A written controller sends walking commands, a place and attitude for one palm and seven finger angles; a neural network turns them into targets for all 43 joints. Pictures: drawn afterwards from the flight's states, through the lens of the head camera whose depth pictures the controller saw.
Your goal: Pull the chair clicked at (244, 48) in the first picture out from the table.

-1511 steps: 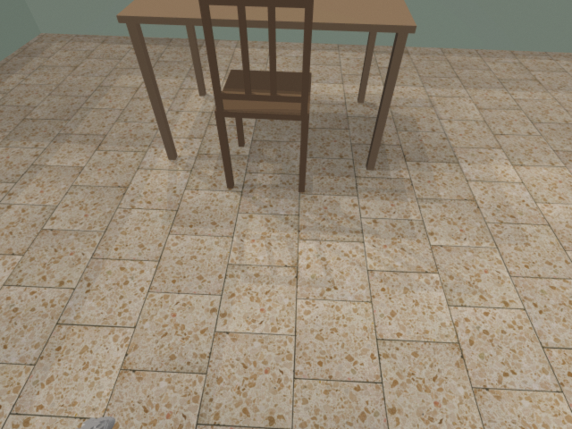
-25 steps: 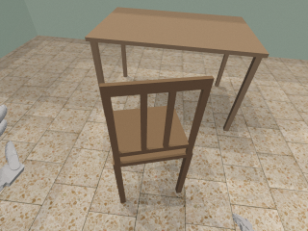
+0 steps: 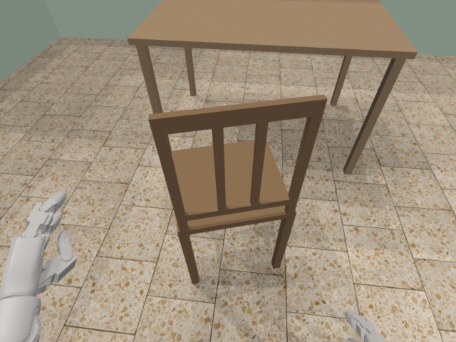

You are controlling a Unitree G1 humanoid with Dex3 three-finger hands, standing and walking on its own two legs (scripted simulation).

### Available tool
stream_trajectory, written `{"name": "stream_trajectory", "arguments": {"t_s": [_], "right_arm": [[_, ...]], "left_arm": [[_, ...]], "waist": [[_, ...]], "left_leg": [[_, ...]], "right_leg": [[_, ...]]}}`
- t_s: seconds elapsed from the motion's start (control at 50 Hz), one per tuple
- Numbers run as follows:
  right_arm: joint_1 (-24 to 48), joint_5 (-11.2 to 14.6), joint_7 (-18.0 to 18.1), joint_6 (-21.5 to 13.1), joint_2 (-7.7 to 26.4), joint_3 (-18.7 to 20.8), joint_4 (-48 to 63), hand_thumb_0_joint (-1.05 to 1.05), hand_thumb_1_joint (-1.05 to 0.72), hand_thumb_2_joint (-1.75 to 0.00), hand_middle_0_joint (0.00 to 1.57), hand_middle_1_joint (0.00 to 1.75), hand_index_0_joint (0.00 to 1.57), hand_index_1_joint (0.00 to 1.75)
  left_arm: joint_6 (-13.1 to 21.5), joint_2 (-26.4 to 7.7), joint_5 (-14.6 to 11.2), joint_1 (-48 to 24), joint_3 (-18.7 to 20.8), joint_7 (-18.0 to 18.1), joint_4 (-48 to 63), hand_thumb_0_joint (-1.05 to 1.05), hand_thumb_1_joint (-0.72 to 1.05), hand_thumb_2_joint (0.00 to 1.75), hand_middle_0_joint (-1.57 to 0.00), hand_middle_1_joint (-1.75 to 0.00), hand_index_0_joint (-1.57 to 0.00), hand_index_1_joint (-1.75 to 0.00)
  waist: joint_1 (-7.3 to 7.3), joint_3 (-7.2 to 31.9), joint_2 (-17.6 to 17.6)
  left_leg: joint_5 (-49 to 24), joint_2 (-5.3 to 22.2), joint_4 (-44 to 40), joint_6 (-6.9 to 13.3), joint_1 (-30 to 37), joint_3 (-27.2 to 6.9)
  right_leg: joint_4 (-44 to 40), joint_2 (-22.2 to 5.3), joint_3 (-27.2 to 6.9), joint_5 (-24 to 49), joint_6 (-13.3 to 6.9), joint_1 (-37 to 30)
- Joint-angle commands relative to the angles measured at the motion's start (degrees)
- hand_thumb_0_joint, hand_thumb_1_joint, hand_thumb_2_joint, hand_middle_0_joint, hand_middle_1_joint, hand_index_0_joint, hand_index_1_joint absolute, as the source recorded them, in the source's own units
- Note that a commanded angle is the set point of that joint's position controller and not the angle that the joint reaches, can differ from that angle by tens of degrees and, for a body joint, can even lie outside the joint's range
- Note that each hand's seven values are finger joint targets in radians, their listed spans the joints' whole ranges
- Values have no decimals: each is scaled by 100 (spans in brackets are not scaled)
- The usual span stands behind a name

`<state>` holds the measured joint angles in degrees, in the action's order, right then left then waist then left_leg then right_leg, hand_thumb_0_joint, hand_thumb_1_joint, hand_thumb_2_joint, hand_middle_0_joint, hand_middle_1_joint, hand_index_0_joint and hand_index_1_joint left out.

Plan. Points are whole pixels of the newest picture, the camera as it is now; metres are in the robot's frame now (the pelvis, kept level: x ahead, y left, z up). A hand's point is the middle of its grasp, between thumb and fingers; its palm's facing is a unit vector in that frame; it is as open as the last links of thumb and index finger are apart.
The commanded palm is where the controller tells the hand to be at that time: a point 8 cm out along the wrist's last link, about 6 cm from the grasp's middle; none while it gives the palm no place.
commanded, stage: let the arm hang, fingers relaxed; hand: left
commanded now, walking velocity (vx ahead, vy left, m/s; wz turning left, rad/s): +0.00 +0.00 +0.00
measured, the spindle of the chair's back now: (219, 173) +0.54 +0.07 -0.07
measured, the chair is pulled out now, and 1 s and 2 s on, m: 0.50 0.50 0.50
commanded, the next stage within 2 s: look to check the result in 1.02 s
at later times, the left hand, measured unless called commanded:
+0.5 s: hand out of the picture -0.02 +0.18 -0.16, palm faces +0.00 -0.97 -0.25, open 7.2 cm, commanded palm none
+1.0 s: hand out of the picture +0.00 +0.13 -0.17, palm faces +0.02 -0.99 -0.17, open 7.3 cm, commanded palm none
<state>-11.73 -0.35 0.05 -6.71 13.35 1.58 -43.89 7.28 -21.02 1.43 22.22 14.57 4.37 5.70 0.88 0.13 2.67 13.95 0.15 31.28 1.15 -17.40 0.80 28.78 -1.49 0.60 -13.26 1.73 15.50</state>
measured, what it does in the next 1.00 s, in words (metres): stands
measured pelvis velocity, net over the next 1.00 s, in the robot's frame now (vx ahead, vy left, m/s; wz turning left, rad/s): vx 0.01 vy -0.02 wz -0.02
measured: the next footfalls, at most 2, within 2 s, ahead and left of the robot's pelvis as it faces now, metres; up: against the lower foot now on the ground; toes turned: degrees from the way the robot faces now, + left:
none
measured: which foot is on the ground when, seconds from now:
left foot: down 0.00-1.00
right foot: down 0.00-1.00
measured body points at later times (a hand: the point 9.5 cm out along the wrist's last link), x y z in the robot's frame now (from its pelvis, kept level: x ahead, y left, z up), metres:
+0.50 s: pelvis +0.01 -0.02 +0.01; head +0.03 -0.02 +0.45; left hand -0.01 +0.23 -0.14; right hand -0.03 -0.23 -0.16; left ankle +0.03 +0.10 -0.73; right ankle +0.02 -0.14 -0.73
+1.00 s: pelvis +0.01 -0.02 +0.01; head +0.02 -0.03 +0.46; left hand +0.00 +0.18 -0.15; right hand -0.02 -0.22 -0.16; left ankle +0.03 +0.10 -0.73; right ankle +0.02 -0.14 -0.73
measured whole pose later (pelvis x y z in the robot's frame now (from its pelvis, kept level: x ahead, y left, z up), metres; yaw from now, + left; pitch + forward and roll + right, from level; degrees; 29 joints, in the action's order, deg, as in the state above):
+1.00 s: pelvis +0.01 -0.02 +0.01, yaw -1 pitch -2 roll +0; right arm -19.6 -0.9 2.1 -0.5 5.7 0.5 -62.1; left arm -0.2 -6.1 0.7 19.1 -0.4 2.3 -61.4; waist -0.2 -2.5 0.8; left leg 12.7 1.7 26.3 -0.7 -12.0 1.1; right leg 26.1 0.1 0.3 -13.0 -0.3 11.5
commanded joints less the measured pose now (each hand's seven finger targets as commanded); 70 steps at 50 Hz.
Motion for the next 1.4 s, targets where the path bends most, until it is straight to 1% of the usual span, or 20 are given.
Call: {"name": "stream_trajectory", "arguments": {"t_s": [0.0, 0.02, 0.04, 0.08, 0.12, 0.16, 0.2, 0.22, 0.24, 0.26, 0.32, 0.42, 0.46, 0.56, 0.64, 0.66, 0.74, 0.8, 0.86, 1.38], "right_arm": [[-139, -89, -43, 311, 650, 161, 263, 0, -90, -90, 20, 30, 20, 30], [-186, -94, -33, 393, 649, 152, 201, 0, -90, -90, 20, 30, 20, 30], [-218, -97, -22, 450, 631, 137, 106, 0, -90, -90, 20, 30, 20, 30], [-131, -113, -1, 502, 589, 53, -105, 0, -90, -90, 20, 30, 20, 30], [-70, -95, 18, 518, 553, -5, -339, 0, -90, -90, 20, 30, 20, 30], [-190, -63, 47, 540, 496, -42, -562, 0, -90, -90, 20, 30, 20, 30], [-380, -102, 82, 556, 302, -1, -727, 0, -90, -90, 20, 30, 20, 30], [-454, -95, 85, 575, 272, 1, -798, 0, -90, -90, 20, 30, 20, 30], [-541, -90, 88, 586, 252, 2, -863, 0, -90, -90, 20, 30, 20, 30], [-609, -77, 99, 616, 240, 13, -913, 0, -90, -90, 20, 30, 20, 30], [-862, -63, 102, 617, 223, 31, -1097, 0, -90, -90, 20, 30, 20, 30], [-1166, -41, 133, 595, 118, -8, -1382, 0, -90, -90, 20, 30, 20, 30], [-1223, -33, 143, 608, 53, -15, -1472, 0, -90, -90, 20, 30, 20, 30], [-1332, -29, 164, 598, -48, -42, -1659, 0, -90, -90, 20, 30, 20, 30], [-1365, -35, 166, 582, -133, -46, -1723, 0, -90, -90, 20, 30, 20, 30], [-1351, -26, 171, 591, -167, -45, -1724, 0, -90, -90, 20, 30, 20, 30], [-1385, -37, 183, 562, -248, -48, -1754, 0, -90, -90, 20, 30, 20, 30], [-1373, -37, 199, 568, -291, -54, -1768, 0, -90, -90, 20, 30, 20, 30], [-1363, -32, 205, 578, -323, -48, -1757, 0, -90, -90, 20, 30, 20, 30], [-1354, -33, 214, 559, -287, -51, -1767, 0, -90, -90, 20, 30, 20, 30]], "left_arm": [[-684, 268, 78, -206, -959, -351, -2423, 0, 90, 90, -20, -30, -20, -30], [-694, 237, 65, -364, -998, -334, -2775, 0, 90, 90, -20, -30, -20, -30], [-721, 212, 50, -489, -1043, -321, -3129, 0, 90, 90, -20, -30, -20, -30], [-793, 180, 7, -603, -1146, -298, -3826, 0, 90, 90, -20, -30, -20, -30], [-796, 167, -21, -523, -1218, -280, -4520, 0, 90, 90, -20, -30, -20, -30], [-778, 152, -33, -470, -1278, -278, -5039, 0, 90, 90, -20, -30, -20, -30], [-763, 452, -14, -318, -1187, -258, -5326, 0, 90, 90, -20, -30, -20, -30], [-759, 425, -29, -325, -1214, -258, -5444, 0, 90, 90, -20, -30, -20, -30], [-759, 439, -45, -343, -1248, -265, -5559, 0, 90, 90, -20, -30, -20, -30], [-759, 459, -47, -344, -1274, -270, -5655, 0, 90, 90, -20, -30, -20, -30], [-747, 499, -60, -327, -1323, -275, -5910, 0, 90, 90, -20, -30, -20, -30], [-721, 591, -88, -177, -1379, -252, -6239, 0, 90, 90, -20, -30, -20, -30], [-721, 629, -85, -141, -1401, -245, -6347, 0, 90, 90, -20, -30, -20, -30], [-731, 721, -89, -16, -1416, -215, -6499, 0, 90, 90, -20, -30, -20, -30], [-717, 818, -79, 74, -1400, -199, -6556, 0, 90, 90, -20, -30, -20, -30], [-718, 824, -74, 64, -1408, -197, -6571, 0, 90, 90, -20, -30, -20, -30], [-697, 916, -73, 86, -1381, -188, -6552, 0, 90, 90, -20, -30, -20, -30], [-698, 953, -80, 94, -1382, -181, -6574, 0, 90, 90, -20, -30, -20, -30], [-697, 982, -72, 107, -1385, -185, -6579, 0, 90, 90, -20, -30, -20, -30], [-698, 969, -82, 63, -1366, -190, -6509, 0, 90, 90, -20, -30, -20, -30]], "waist": [[-177, 438, -1480], [-194, 445, -1630], [-210, 470, -1521], [-134, 226, -507], [-48, 143, 66], [-56, -50, 352], [-71, 59, 689], [-78, 58, 735], [-90, -4, 712], [-81, -169, 380], [-115, -194, -19], [-140, -183, -335], [-144, -380, -517], [-127, -602, -340], [-135, -539, -429], [-131, -694, -442], [-150, -527, -282], [-140, -655, -130], [-135, -753, -236], [-137, -538, -188]], "left_leg": [[-1155, 465, -174, 186, 29, -667], [-1174, 383, -123, 153, 209, -604], [-1263, 366, -191, 136, 373, -581], [-1442, 454, -572, 142, 301, -655], [-1218, 496, -788, 129, 286, -615], [-809, 472, -912, 113, 250, -599], [-299, 457, -966, 111, 319, -572], [-78, 459, -1013, 111, 310, -572], [108, 469, -1087, 115, 265, -603], [266, 500, -1117, 136, 218, -635], [315, 492, -1098, 138, 239, -636], [-54, 483, -990, 141, 421, -525], [-54, 476, -990, 148, 414, -485], [73, 511, -1089, 157, 350, -491], [116, 484, -1054, 143, 412, -443], [138, 466, -1059, 155, 339, -451], [-50, 470, -1015, 129, 454, -418], [-62, 477, -1019, 119, 371, -406], [23, 481, -1031, 134, 348, -413], [-156, 502, -1030, 135, 455, -433]], "right_leg": [[-112, -505, -489, 1142, -448, -213], [-160, -600, -573, 1262, -529, -179], [-167, -595, -572, 1289, -527, -195], [-118, -413, -483, 1021, -430, -281], [-256, -324, -453, 658, -339, -428], [-457, -299, -472, 502, -358, -444], [-596, -305, -438, 360, -405, -476], [-630, -290, -413, 292, -421, -491], [-655, -276, -397, 220, -432, -464], [-757, -259, -353, 153, -429, -410], [-813, -303, -404, 67, -439, -355], [-863, -348, -465, 173, -470, -308], [-936, -336, -465, 95, -481, -182], [-928, -297, -478, -35, -480, -63], [-918, -319, -519, -80, -477, -29], [-962, -310, -501, -117, -484, 16], [-901, -323, -525, 69, -489, -33], [-912, -314, -537, 84, -502, -22], [-955, -290, -514, 58, -505, 23], [-903, -317, -496, 246, -502, -179]]}}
